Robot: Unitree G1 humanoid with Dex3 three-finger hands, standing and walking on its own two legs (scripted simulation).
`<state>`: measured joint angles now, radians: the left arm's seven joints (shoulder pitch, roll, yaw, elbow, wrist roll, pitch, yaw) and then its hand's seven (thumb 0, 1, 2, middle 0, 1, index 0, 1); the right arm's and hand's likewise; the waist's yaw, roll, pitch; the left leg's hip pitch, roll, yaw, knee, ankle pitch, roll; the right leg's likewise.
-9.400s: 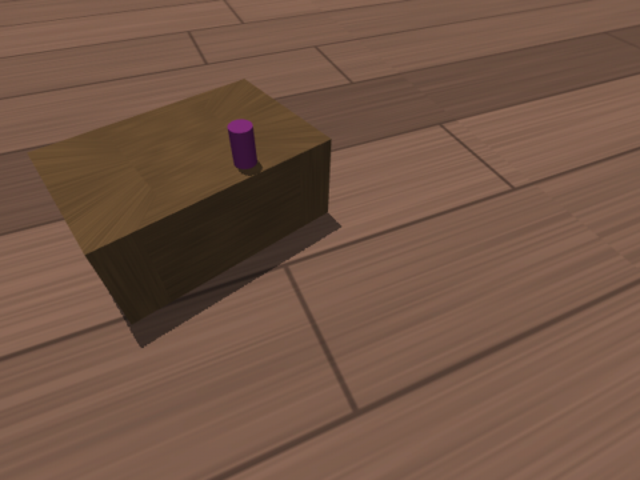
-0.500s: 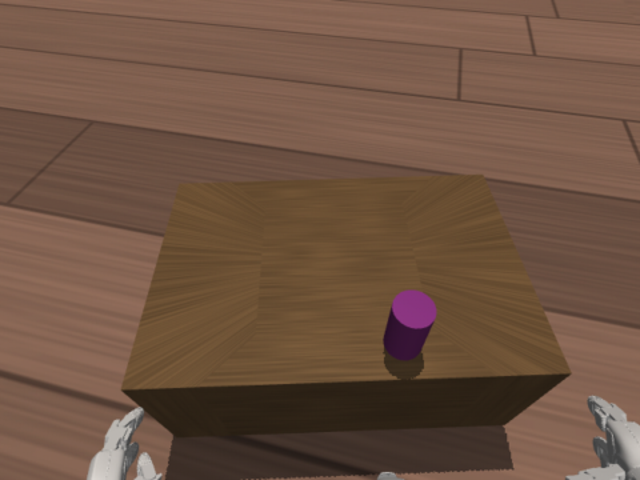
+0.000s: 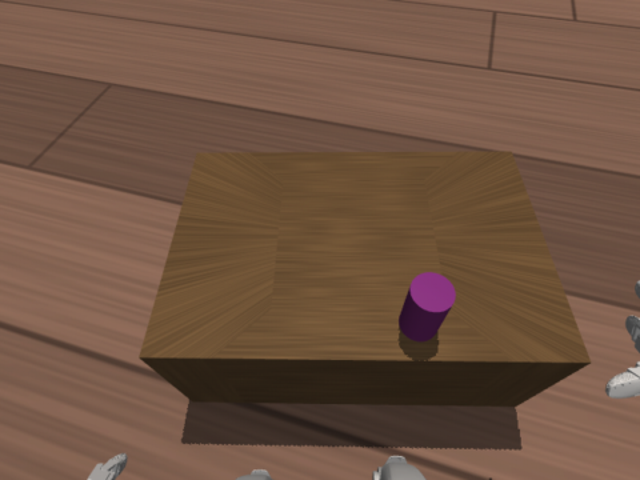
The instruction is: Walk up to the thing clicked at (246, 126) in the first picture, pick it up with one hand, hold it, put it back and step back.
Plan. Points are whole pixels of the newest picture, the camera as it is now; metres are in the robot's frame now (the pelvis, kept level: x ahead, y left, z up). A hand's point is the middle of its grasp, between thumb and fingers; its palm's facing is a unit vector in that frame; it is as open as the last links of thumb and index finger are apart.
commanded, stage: go down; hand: right
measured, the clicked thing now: (424, 308) +0.46 -0.18 -0.26
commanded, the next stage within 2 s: approach in 0.58 s
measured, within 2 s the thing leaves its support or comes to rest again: neither
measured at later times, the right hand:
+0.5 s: hand (631, 305) +0.34 -0.37 +0.01, palm faces +0.17 +0.98 -0.12, open 17.7 cm
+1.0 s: hand (585, 297) +0.38 -0.35 -0.04, palm faces +0.15 +0.99 -0.04, open 17.7 cm
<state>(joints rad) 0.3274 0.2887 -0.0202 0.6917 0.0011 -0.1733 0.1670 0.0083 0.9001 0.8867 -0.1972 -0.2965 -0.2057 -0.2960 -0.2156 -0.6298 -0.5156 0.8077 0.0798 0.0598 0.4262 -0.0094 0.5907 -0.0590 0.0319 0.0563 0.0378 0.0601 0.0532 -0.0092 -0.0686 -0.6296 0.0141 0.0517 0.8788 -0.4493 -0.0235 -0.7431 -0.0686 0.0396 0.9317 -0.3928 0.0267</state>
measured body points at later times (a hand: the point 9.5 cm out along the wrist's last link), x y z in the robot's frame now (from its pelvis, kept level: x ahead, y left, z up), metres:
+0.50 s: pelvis +0.01 +0.00 +0.00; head +0.09 -0.03 +0.44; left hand +0.07 +0.28 -0.09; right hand +0.33 -0.42 +0.02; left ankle -0.01 +0.14 -0.69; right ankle +0.04 -0.13 -0.69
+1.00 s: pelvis -0.01 -0.01 -0.06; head +0.12 -0.05 +0.37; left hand +0.08 +0.29 -0.14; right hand +0.36 -0.40 -0.03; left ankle -0.01 +0.14 -0.69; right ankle +0.04 -0.13 -0.69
